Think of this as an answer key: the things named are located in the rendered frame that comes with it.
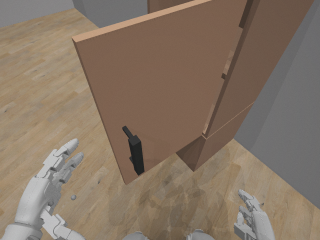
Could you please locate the robot right hand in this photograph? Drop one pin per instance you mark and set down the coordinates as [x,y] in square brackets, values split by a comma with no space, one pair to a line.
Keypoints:
[258,225]

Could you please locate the handle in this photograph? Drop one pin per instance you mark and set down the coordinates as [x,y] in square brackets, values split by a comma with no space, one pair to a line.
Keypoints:
[135,146]

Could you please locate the cupboard door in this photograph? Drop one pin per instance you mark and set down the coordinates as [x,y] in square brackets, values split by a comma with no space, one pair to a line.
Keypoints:
[158,74]

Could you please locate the robot left hand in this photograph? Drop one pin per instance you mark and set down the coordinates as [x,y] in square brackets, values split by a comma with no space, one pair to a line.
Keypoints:
[33,208]

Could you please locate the right robot shin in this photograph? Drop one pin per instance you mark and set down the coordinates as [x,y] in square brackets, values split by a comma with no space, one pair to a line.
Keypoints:
[198,230]

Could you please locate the robot left forearm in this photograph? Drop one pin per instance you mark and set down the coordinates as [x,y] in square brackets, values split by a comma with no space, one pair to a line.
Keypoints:
[21,231]

